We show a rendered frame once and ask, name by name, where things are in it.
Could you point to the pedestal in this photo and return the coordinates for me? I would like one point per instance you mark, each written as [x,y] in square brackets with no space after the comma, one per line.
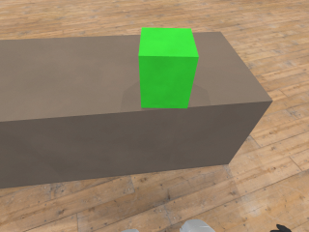
[70,110]

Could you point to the robot right thigh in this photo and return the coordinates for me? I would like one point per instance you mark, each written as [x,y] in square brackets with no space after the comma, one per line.
[195,225]

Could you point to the carton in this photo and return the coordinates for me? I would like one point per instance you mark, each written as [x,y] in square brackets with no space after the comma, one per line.
[168,59]

